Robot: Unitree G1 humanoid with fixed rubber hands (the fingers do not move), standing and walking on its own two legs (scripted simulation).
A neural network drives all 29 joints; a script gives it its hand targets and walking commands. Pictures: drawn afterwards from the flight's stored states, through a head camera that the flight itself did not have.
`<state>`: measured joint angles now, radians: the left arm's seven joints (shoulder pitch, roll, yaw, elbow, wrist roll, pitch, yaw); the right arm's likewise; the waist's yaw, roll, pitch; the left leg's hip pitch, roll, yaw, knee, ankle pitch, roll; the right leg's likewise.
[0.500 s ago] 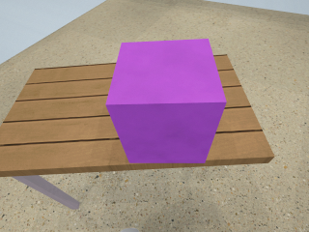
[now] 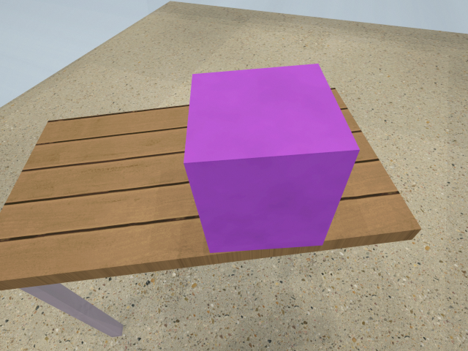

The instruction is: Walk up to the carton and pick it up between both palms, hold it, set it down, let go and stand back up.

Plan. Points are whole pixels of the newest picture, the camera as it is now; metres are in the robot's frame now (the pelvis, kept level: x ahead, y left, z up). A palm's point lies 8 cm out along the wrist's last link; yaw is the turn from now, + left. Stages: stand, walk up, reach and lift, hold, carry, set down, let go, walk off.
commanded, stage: walk up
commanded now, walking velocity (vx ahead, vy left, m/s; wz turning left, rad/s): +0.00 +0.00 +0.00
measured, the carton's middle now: (260, 164) +0.44 -0.04 +0.06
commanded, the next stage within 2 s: stand in 1.60 s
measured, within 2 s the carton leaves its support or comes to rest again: neither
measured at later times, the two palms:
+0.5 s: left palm out of the picture -0.02 +0.11 -0.13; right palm out of the picture -0.02 -0.33 -0.15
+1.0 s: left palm out of the picture -0.05 +0.16 -0.12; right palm out of the picture +0.01 -0.31 -0.15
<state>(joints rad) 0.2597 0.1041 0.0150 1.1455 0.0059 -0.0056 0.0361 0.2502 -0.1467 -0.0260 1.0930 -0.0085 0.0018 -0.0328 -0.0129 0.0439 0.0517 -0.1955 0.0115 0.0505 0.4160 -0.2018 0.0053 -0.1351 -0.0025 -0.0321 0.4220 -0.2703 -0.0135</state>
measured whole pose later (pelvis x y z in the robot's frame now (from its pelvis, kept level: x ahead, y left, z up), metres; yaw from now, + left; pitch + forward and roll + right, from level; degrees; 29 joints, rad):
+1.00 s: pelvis -0.02 -0.07 +0.00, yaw +1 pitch +1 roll +2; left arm 0.30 0.14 0.06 1.09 0.04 0.00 0.08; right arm 0.22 -0.21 -0.09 1.08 -0.03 0.06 -0.02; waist 0.05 0.03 0.07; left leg -0.43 0.01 0.02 0.99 -0.39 -0.04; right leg -0.23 -0.08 -0.01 0.44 -0.22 0.02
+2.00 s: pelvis -0.01 -0.02 +0.00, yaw +0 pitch -1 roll +0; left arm 0.29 0.09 0.00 1.16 0.00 -0.02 0.04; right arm 0.30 -0.11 0.00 1.17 -0.01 -0.01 -0.04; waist -0.01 0.01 0.06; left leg -0.17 0.02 0.03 0.39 -0.21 -0.01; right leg -0.11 0.03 -0.03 0.37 -0.25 -0.04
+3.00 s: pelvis -0.05 -0.02 +0.00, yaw -1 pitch +0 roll +0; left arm 0.15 0.22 0.02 0.25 -0.07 0.54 -0.01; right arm 0.17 -0.14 0.02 0.42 0.17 0.29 -0.04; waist 0.01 -0.05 0.05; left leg -0.21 0.05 0.08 0.32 -0.11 -0.02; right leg -0.18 0.05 0.01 0.35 -0.18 -0.05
